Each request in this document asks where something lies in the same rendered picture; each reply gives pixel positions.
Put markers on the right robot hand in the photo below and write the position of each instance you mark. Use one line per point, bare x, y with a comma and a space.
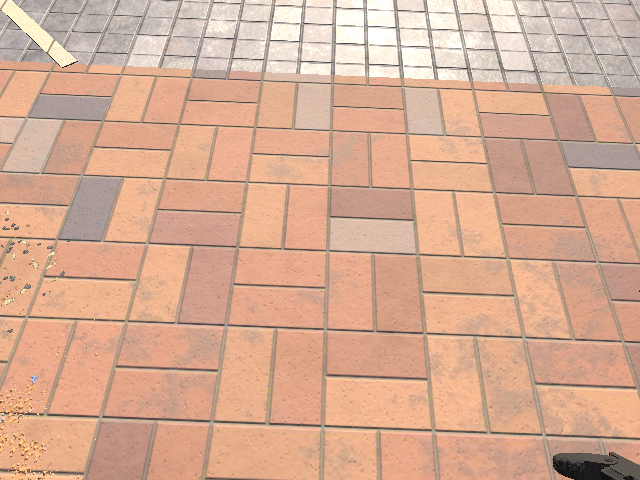
588, 466

